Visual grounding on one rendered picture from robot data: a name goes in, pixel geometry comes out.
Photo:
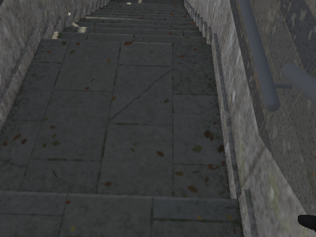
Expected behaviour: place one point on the right robot hand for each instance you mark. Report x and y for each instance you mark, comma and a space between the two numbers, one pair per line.
307, 220

